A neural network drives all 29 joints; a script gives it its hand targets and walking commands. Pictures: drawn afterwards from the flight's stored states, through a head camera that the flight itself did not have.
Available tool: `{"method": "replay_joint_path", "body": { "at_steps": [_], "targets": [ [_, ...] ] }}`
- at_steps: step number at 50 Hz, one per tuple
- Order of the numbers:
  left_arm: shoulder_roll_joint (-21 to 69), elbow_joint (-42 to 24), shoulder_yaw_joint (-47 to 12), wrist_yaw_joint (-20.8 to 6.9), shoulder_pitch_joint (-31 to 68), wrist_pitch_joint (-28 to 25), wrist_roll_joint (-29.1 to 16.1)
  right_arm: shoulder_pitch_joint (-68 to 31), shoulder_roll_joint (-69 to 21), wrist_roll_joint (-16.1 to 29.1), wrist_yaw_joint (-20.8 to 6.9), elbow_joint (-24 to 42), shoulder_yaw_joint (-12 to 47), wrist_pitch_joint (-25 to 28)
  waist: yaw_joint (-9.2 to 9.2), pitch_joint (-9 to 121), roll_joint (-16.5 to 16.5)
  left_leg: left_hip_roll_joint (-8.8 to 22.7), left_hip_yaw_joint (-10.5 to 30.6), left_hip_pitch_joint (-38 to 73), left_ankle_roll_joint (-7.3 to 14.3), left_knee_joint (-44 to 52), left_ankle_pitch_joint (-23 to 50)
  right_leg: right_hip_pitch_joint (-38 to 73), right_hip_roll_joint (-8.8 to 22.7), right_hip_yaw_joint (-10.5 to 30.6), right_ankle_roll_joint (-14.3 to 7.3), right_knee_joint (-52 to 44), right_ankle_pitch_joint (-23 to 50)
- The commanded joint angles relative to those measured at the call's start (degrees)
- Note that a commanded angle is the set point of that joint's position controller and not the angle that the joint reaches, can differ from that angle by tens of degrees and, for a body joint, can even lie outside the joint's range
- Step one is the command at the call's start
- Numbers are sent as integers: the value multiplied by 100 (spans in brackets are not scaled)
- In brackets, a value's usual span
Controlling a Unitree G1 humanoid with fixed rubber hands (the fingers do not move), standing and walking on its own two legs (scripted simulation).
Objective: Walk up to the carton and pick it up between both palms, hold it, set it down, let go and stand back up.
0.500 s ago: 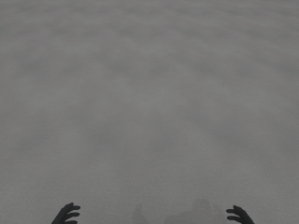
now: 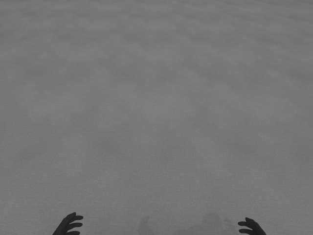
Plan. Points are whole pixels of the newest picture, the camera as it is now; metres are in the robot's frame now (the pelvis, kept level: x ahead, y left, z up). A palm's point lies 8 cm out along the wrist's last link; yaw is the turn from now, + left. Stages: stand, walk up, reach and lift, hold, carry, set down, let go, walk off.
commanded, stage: stand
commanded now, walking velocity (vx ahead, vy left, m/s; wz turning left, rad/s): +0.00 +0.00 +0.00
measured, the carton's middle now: out of the picture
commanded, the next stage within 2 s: walk up in 1.84 s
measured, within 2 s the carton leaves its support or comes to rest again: neither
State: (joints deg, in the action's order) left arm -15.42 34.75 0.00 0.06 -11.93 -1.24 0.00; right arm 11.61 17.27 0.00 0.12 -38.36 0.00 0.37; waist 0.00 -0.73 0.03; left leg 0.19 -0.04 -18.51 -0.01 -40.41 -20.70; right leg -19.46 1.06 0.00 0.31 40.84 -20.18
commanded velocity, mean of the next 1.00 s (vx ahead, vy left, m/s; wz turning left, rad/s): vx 0.00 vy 0.00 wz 0.00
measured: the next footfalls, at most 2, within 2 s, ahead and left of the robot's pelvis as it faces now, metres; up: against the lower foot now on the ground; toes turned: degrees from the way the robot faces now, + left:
none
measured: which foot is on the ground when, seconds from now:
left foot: down 0.00-1.00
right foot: down 0.00-1.00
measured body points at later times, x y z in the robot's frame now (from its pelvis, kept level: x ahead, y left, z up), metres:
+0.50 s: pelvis -0.01 +0.00 +0.00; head -0.02 +0.00 +0.45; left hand +0.15 +0.25 -0.08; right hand +0.13 -0.27 -0.10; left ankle +0.01 +0.12 -0.72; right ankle +0.02 -0.12 -0.72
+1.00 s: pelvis -0.02 +0.00 +0.00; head -0.03 +0.00 +0.45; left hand +0.13 +0.26 -0.09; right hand +0.12 -0.27 -0.10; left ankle +0.01 +0.12 -0.72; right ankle +0.02 -0.12 -0.72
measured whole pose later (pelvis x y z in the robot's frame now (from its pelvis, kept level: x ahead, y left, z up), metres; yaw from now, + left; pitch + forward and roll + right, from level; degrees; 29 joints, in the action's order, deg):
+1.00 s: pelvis -0.02 +0.00 +0.00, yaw +0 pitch -3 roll +0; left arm -15.7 37.9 0.0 0.1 -11.9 -1.4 0.0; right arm 11.6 17.4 0.0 -0.2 -42.3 0.0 0.5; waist 0.0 -0.7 0.0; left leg 0.2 0.0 -18.5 0.0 -40.4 -19.1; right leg -19.4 1.1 0.0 0.3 40.7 -18.6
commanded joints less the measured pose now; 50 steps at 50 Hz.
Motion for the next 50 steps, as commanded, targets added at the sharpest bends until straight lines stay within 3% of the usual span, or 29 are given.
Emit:
{"method": "replay_joint_path", "body": {
  "at_steps": [1, 13, 15, 16, 28, 34, 35, 40, 46, 47, 50],
  "targets": [
    [-1510, -43, 508, 76, 358, -299, 150, -240, 1318, -141, 14, 173, -524, 281, -46, 345, -252, 440, 474, 162, 442, 675, 1035, 222, 440, 590, -478, -806, 1057],
    [-1528, 72, 487, 63, 315, -318, 145, -242, 1356, -110, 8, 57, -524, 295, -50, 304, -224, 450, 523, 150, 425, 723, 986, 223, 443, 644, -481, -873, 988],
    [-1524, 84, 467, 60, 263, -320, 130, -214, 1323, -109, -1, 54, -513, 309, -32, 280, -417, 469, 524, 152, 412, 746, 952, 231, 426, 593, -474, -876, 936],
    [-1527, 73, 498, 65, 293, -317, 126, -213, 1339, -90, -8, 57, -512, 309, -62, 291, -216, 466, 522, 137, 415, 754, 894, 221, 456, 640, -463, -909, 913],
    [-1519, 157, 471, 61, 365, -316, 153, -252, 1350, -97, -14, -63, -509, 315, -65, 239, -378, 444, 527, 165, 377, 840, 692, 191, 472, 706, -475, -1051, 688],
    [-1548, 209, 453, 57, 361, -308, 134, -304, 1379, -104, -26, -92, -503, 294, -52, 114, -242, 442, 562, 20, 406, 858, 603, 147, 470, 690, -462, -1040, 704],
    [-1537, 245, 454, 55, 356, -309, 119, -283, 1346, -90, -18, -89, -502, 298, -47, 110, -406, 447, 585, 61, 410, 879, 607, 115, 488, 744, -471, -1105, 584],
    [-1586, 226, 491, 52, 476, -303, 146, -309, 1359, -110, -7, -120, -481, 297, -49, 149, -261, 463, 567, 49, 406, 1020, 494, 165, 454, 680, -434, -1097, 499],
    [-1590, 308, 485, 44, 381, -295, 126, -268, 1409, -80, -18, -201, -503, 309, -53, 144, -379, 457, 585, 125, 384, 1017, 576, 160, 472, 699, -449, -1146, 444],
    [-1591, 313, 479, 44, 356, -281, 129, -271, 1387, -91, -20, -228, -487, 312, -47, 60, -216, 480, 596, 91, 408, 984, 651, 129, 483, 722, -443, -1166, 540],
    [-1591, 326, 485, 47, 360, -298, 128, -301, 1378, -78, -21, -207, -485, 308, -40, 180, -323, 471, 593, 105, 395, 986, 581, 204, 464, 696, -453, -1123, 509]
  ]
}}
